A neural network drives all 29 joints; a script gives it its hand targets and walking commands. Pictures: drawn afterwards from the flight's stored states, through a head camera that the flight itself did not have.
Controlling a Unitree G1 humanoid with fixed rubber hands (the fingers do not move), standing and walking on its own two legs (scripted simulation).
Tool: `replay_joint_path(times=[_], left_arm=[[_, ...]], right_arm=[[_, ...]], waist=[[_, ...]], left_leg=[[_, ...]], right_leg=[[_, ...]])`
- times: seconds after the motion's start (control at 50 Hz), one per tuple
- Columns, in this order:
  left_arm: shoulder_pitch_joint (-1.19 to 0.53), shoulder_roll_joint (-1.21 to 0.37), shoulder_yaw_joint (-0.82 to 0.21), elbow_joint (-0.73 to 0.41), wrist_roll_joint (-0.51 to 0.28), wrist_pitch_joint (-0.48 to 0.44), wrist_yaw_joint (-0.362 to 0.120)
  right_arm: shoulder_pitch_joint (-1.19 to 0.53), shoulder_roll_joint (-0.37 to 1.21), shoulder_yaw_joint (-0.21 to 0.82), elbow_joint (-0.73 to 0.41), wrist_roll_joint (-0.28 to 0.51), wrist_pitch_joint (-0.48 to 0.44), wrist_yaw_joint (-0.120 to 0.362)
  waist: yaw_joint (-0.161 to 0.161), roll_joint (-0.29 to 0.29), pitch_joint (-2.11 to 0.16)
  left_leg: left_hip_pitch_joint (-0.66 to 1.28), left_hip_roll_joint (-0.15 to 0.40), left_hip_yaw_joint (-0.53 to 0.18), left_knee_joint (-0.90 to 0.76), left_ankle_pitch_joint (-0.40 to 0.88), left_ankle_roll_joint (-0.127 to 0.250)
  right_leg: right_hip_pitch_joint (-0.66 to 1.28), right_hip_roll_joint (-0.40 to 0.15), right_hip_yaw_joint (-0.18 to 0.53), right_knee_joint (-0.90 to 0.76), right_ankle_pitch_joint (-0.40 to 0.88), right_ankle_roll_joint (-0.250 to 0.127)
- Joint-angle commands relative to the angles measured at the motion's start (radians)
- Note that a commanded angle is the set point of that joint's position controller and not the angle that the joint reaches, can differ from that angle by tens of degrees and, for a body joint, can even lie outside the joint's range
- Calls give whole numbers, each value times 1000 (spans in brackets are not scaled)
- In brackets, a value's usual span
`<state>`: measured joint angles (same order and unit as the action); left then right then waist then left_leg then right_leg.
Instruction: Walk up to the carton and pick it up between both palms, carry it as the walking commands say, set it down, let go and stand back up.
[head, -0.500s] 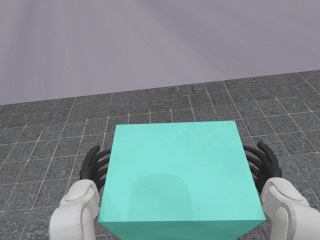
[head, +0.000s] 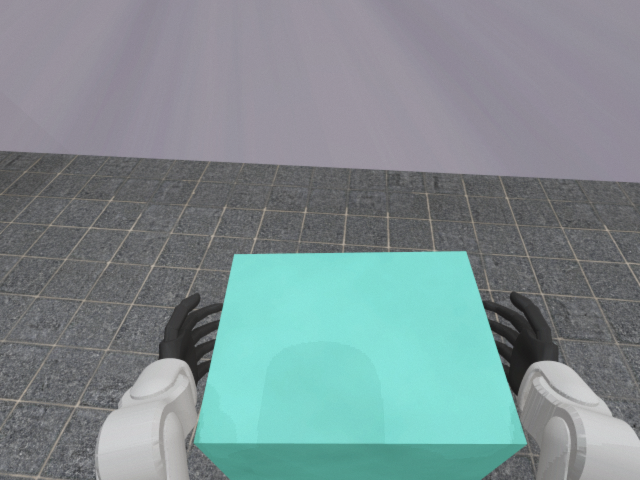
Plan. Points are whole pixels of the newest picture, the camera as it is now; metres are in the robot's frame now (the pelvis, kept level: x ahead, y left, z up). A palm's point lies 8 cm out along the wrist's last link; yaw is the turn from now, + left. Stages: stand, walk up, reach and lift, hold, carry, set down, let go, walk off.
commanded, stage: carry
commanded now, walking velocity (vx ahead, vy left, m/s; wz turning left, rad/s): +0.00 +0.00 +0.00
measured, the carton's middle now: (350, 382) +0.25 +0.01 -0.01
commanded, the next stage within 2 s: none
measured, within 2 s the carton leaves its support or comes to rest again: neither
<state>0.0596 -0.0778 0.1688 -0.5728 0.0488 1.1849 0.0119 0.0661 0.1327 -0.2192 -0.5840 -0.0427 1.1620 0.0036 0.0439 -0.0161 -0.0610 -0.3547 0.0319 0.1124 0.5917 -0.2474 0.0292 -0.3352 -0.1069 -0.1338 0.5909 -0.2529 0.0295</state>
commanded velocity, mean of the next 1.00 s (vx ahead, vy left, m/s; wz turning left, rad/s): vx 0.00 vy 0.00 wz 0.00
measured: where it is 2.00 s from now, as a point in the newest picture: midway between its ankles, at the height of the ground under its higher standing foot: outside the picture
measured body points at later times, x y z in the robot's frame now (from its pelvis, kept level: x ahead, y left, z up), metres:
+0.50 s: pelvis -0.02 -0.02 +0.00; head -0.05 -0.03 +0.45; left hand +0.21 +0.17 +0.09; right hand +0.22 -0.21 +0.09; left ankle +0.04 +0.10 -0.73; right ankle +0.03 -0.14 -0.73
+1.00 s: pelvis -0.01 -0.03 +0.00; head -0.03 -0.03 +0.45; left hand +0.23 +0.16 +0.08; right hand +0.24 -0.21 +0.08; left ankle +0.04 +0.10 -0.73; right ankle +0.03 -0.14 -0.73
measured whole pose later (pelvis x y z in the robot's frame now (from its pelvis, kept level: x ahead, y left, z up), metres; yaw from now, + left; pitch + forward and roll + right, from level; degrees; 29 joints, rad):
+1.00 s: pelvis -0.01 -0.03 +0.00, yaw +0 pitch +1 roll +0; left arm 0.01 -0.08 0.19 -0.45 0.08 1.11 0.00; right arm 0.00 0.13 -0.22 -0.46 -0.06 1.10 0.00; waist 0.01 0.00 -0.06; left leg -0.37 0.07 0.09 0.56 -0.20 -0.01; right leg -0.35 -0.07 -0.15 0.57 -0.23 -0.02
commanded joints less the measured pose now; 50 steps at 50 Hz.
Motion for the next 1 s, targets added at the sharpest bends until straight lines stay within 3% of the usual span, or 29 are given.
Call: replay_joint_path(times=[0.0, 0.02, 0.08, 0.14, 0.22, 0.28, 0.36, 0.38, 0.44, 0.48, 0.52, 0.54, 0.64, 0.68, 0.72, 0.74, 0.76, 0.78, 0.8, 0.82, 0.84, 0.88, 0.9, 0.98], left_arm=[[-423, -694, -782, -137, -312, -6, -77], [-428, -704, -776, -125, -312, -3, -76], [-405, -686, -755, -98, -296, 3, -72], [-412, -684, -737, -95, -286, 5, -69], [-406, -685, -724, -77, -280, 7, -66], [-448, -703, -732, -101, -289, 3, -67], [-451, -699, -731, -101, -295, -3, -75], [-442, -712, -732, -97, -298, -6, -76], [-453, -695, -733, -111, -302, -13, -79], [-459, -700, -731, -103, -301, -13, -80], [-429, -683, -724, -94, -298, -12, -80], [-442, -678, -724, -78, -292, -17, -80], [-458, -697, -728, -104, -296, -29, -81], [-438, -673, -696, -44, -267, -39, -82], [-475, -694, -723, -98, -286, -44, -80], [-441, -667, -683, -16, -254, -54, -84], [-455, -697, -715, -71, -276, -51, -84], [-476, -699, -717, -79, -279, -56, -84], [-451, -676, -681, -6, -254, -62, -85], [-442, -699, -703, -50, -268, -63, -84], [-448, -718, -732, -99, -290, -64, -85], [-445, -627, -626, 100, -216, -90, -93], [-483, -703, -723, -75, -281, -89, -90], [-472, -703, -702, -24, -261, -107, -93]], right_arm=[[-407, 633, 804, -114, 286, 21, 62], [-418, 640, 810, -111, 291, 26, 64], [-425, 627, 807, -95, 298, 34, 67], [-451, 631, 816, -104, 306, 39, 68], [-448, 636, 812, -81, 305, 44, 67], [-479, 662, 816, -86, 312, 41, 70], [-465, 668, 817, -66, 302, 39, 66], [-469, 670, 820, -90, 302, 32, 64], [-449, 666, 813, -64, 292, 28, 60], [-465, 670, 813, -65, 295, 25, 60], [-441, 649, 812, -71, 288, 25, 56], [-427, 646, 792, -26, 275, 25, 57], [-473, 661, 812, -73, 295, 10, 60], [-454, 642, 784, -4, 278, 1, 64], [-472, 662, 799, -41, 292, -5, 65], [-454, 630, 762, 26, 263, -15, 69], [-480, 661, 804, -43, 291, -13, 67], [-472, 661, 795, -26, 283, -17, 68], [-464, 636, 760, 33, 260, -26, 67], [-470, 659, 797, -21, 281, -23, 66], [-469, 668, 812, -75, 293, -27, 68], [-442, 573, 696, 144, 207, -51, 71], [-457, 656, 783, -4, 271, -49, 72], [-473, 647, 765, 23, 259, -72, 78]], waist=[[-29, 80, -168], [-30, 62, -151], [-31, 87, -133], [-29, 49, -129], [-32, 55, -122], [-33, 53, -137], [-36, 10, -152], [-37, -10, -164], [-39, -18, -169], [-39, 7, -168], [-40, -26, -161], [-42, -1, -165], [-37, -2, -184], [-35, 24, -188], [-35, 27, -189], [-36, 27, -202], [-35, 15, -179], [-35, 26, -184], [-34, 29, -203], [-35, -4, -189], [-35, 7, -215], [-35, 20, -209], [-34, 37, -217], [-34, 65, -208]], left_leg=[[31, 167, -225, -263, -154, 12], [-6, 160, -217, -270, -174, 5], [-23, 146, -204, -281, -223, -5], [-31, 135, -171, -246, -172, -15], [-18, 114, -147, -227, -181, -18], [-3, 113, -142, -214, -150, -16], [38, 94, -105, -152, -98, -18], [47, 94, -94, -134, -55, -19], [67, 80, -65, -95, -31, -17], [73, 82, -64, -98, -28, -14], [68, 82, -67, -97, -31, -12], [74, 87, -78, -108, -33, -10], [54, 102, -96, -129, -28, -12], [61, 101, -88, -126, -11, -16], [69, 106, -83, -122, 18, -18], [68, 109, -98, -134, 1, -16], [62, 109, -94, -139, -2, -19], [59, 109, -97, -141, -6, -20], [64, 112, -101, -140, 13, -15], [68, 106, -85, -127, 7, -19], [85, 109, -85, -127, 25, -17], [75, 123, -96, -136, 68, -21], [83, 126, -102, -137, 75, -19], [79, 117, -83, -148, 36, -21]], right_leg=[[36, -9, 40, -66, -53, -16], [58, -9, 41, -74, -53, -19], [43, -10, 46, -84, -77, -26], [56, -22, 47, -110, -60, -25], [17, -36, 75, -146, -142, -38], [24, -38, 70, -149, -118, -41], [-18, -66, 103, -199, -174, -57], [-4, -63, 98, -194, -133, -59], [-27, -85, 115, -218, -141, -62], [-40, -87, 105, -212, -167, -67], [-39, -84, 109, -224, -186, -66], [-48, -79, 104, -210, -181, -67], [-13, -72, 90, -192, -145, -65], [-9, -74, 90, -187, -112, -64], [-4, -79, 88, -182, -74, -63], [5, -64, 83, -174, -96, -64], [-2, -66, 80, -184, -93, -63], [7, -65, 81, -176, -92, -64], [21, -61, 77, -173, -64, -63], [3, -68, 91, -198, -76, -65], [16, -66, 82, -177, -57, -65], [24, -57, 70, -153, -13, -64], [33, -61, 76, -150, 14, -67], [19, -62, 80, -159, -25, -68]])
